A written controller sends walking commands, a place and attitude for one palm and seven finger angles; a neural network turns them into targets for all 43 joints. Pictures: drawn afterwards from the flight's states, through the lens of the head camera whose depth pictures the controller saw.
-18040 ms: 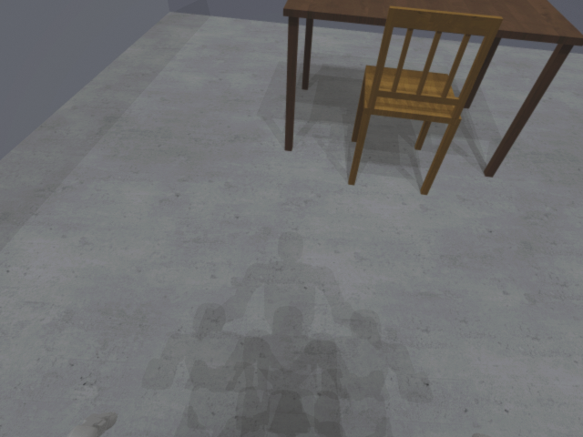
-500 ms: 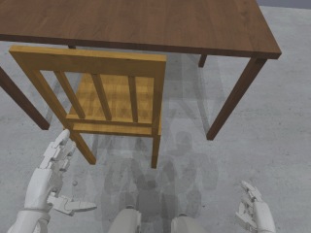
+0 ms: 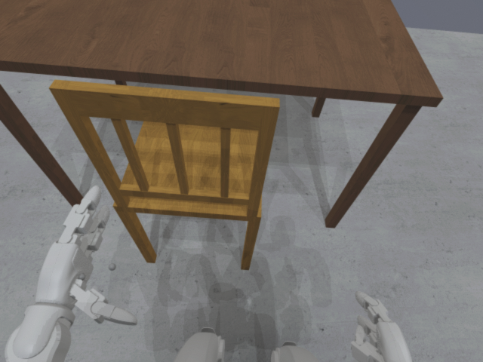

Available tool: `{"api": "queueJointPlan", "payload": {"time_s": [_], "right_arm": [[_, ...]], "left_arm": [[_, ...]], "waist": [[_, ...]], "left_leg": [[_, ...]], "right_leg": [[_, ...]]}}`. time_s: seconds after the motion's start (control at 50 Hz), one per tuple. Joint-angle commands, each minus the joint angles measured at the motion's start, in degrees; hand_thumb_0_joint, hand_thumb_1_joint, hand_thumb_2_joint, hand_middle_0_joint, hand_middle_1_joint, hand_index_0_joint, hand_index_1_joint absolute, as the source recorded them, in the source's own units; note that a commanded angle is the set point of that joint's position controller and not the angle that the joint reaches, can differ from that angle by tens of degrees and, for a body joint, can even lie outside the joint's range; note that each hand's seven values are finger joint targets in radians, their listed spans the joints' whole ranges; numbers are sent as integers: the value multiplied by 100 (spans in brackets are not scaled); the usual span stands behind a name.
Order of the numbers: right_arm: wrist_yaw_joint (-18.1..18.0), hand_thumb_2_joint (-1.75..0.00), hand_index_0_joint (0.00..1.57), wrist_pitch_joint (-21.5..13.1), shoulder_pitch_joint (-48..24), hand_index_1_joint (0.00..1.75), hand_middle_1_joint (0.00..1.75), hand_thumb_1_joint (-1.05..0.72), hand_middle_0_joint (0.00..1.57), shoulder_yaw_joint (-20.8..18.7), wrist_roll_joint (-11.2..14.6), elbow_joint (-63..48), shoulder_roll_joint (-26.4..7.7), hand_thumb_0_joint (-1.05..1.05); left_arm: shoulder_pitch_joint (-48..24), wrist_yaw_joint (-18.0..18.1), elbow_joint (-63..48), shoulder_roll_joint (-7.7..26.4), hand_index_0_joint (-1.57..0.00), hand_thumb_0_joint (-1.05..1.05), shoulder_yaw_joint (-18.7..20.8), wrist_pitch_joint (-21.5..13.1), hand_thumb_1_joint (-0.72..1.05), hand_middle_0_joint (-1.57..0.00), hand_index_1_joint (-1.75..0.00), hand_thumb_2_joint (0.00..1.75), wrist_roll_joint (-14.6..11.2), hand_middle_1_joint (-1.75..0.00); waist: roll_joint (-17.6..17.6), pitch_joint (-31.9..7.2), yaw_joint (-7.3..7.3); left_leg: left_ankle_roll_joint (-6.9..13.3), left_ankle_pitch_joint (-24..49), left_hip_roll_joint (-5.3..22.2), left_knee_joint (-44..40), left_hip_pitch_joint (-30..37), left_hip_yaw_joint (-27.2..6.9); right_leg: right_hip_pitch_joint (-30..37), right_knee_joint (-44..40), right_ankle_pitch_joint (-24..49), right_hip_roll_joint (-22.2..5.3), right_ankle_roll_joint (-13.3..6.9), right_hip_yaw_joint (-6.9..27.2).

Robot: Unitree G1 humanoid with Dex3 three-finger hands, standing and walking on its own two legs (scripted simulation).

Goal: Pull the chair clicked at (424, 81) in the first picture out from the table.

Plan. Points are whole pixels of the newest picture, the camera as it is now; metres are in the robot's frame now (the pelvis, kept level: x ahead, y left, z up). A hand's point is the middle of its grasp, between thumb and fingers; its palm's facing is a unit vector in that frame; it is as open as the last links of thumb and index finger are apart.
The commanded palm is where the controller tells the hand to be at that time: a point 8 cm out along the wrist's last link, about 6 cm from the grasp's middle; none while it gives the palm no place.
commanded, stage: raise the hand toward the chair's back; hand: left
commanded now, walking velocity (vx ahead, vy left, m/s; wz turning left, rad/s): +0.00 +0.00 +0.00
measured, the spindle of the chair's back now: (179, 161) +0.51 +0.17 -0.04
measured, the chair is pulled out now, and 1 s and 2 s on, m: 0.00 0.00 0.00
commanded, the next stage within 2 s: aim the fingers beside a spindle in 0.44 s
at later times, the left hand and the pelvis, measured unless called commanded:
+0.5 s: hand (122, 266) +0.25 +0.19 +0.04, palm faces -0.01 -1.00 -0.05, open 16.9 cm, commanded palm +0.23 +0.25 +0.05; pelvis +0.01 -0.01 +0.00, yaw +0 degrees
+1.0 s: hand (136, 246) +0.29 +0.19 +0.02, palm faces +0.01 -1.00 -0.05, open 16.9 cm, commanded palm +0.27 +0.24 +0.03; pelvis +0.00 -0.03 -0.01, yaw +0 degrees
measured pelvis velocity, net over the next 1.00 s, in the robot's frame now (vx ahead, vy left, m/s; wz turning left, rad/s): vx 0.00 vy -0.03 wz -0.01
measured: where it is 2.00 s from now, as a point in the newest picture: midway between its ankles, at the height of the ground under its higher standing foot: outside the picture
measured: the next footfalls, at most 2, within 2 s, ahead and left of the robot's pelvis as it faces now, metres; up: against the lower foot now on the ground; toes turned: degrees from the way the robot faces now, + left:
none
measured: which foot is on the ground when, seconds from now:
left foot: down 0.00-1.00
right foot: down 0.00-1.00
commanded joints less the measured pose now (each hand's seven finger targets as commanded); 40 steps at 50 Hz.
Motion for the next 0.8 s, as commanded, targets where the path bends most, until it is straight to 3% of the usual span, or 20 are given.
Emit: {"api": "queueJointPlan", "payload": {"time_s": [0.0,0.02,0.04,0.16,0.26,0.38,0.44,0.48,0.54,0.6,0.64,0.66,0.7,0.74,0.78], "right_arm": [[-91,-90,20,-344,-200,30,30,-90,20,-425,45,-952,-933,0],[-85,-90,20,-357,-199,30,30,-90,20,-431,39,-943,-925,0],[-79,-90,20,-356,-188,30,30,-90,20,-431,14,-903,-916,0],[17,-90,20,-355,-170,30,30,-90,20,-442,-48,-760,-868,0],[27,-90,20,-282,-150,30,30,-90,20,-461,-10,-843,-935,0],[-17,-90,20,-300,-174,30,30,-90,20,-451,4,-889,-897,0],[-22,-90,20,-291,-183,30,30,-90,20,-441,-28,-799,-859,0],[-3,-90,20,-295,-199,30,30,-90,20,-422,-30,-780,-851,0],[-13,-90,20,-276,-211,30,30,-90,20,-410,-19,-745,-888,0],[-30,-90,20,-277,-186,30,30,-90,20,-420,-4,-792,-912,0],[-56,-90,20,-286,-171,30,30,-90,20,-411,-6,-768,-926,0],[-59,-90,20,-290,-172,30,30,-90,20,-429,-9,-778,-914,0],[-51,-90,20,-289,-183,30,30,-90,20,-415,-18,-774,-893,0],[-52,-90,20,-268,-186,30,30,-90,20,-418,-28,-707,-880,0],[-31,-90,20,-245,-205,30,30,-90,20,-420,-32,-699,-852,0]], "left_arm": [[-209,-190,-1305,701,-6,0,305,-119,-50,-6,-8,30,-197,-8],[-177,-159,-1412,748,-6,0,355,-135,-50,-6,-8,30,-205,-8],[-131,-81,-1375,858,-6,0,493,-145,-50,-6,-8,30,-205,-8],[-259,262,-1323,699,-6,0,402,-502,-50,-6,-8,30,-59,-8],[-97,31,-945,577,-6,0,259,-364,-50,-6,-8,30,-100,-8],[-230,21,-1502,803,-6,0,419,-380,-50,-6,-8,30,-171,-8],[-257,148,-1348,825,-6,0,506,-485,-50,-6,-8,30,-150,-8],[-341,165,-1261,704,-6,0,395,-541,-50,-6,-8,30,-128,-8],[-517,87,-896,675,-6,0,325,-488,-50,-6,-8,30,-94,-8],[-644,-58,-811,572,-6,0,179,-430,-50,-6,-8,30,-104,-8],[-876,-108,-799,659,-6,0,220,-413,-50,-6,-8,30,-130,-8],[-862,-105,-874,769,-6,0,371,-433,-50,-6,-8,30,-161,-8],[-944,-71,-894,840,-6,0,447,-477,-50,-6,-8,30,-162,-8],[-1031,15,-767,1054,-6,0,708,-525,-50,-6,-8,30,-166,-8],[-1022,45,-594,1024,-6,0,780,-569,-50,-6,-8,30,-162,-8]], "waist": [[266,-1479,33],[402,-1539,68],[290,-1518,67],[641,-1060,-20],[266,-1208,-46],[411,-1513,10],[292,-1324,-32],[404,-1181,-69],[267,-1023,-151],[200,-1205,-152],[130,-1332,-166],[245,-1474,-87],[216,-1557,-64],[162,-1541,-24],[191,-1514,-10]], "left_leg": [[-472,1185,322,-1467,1754,-857],[-492,1402,324,-1437,1835,-823],[-493,1493,335,-1407,1790,-831],[-603,1614,388,-1364,1777,-886],[-500,1399,341,-1285,1548,-752],[-465,1652,315,-1251,1745,-694],[-420,1599,300,-1154,1551,-625],[-446,1481,300,-1147,1492,-645],[-383,1130,276,-1088,1243,-595],[-356,1140,264,-1035,1243,-573],[-321,1202,249,-962,1179,-530],[-317,1267,231,-928,1209,-485],[-306,1305,221,-898,1173,-451],[-291,1377,215,-829,1025,-404],[-296,1390,206,-786,945,-359]], "right_leg": [[393,-874,735,25,-66,229],[414,-869,816,26,-69,233],[400,-848,847,45,-65,219],[-46,-696,782,24,-83,174],[172,-777,801,36,-63,226],[424,-819,1013,33,-74,286],[350,-805,1035,42,-66,295],[204,-767,935,26,-70,277],[143,-814,780,28,-67,325],[169,-797,824,8,-54,348],[297,-793,931,11,-55,402],[371,-788,997,0,-57,436],[458,-780,1042,-12,-55,459],[538,-761,1150,4,-63,513],[517,-720,1193,-9,-56,534]]}}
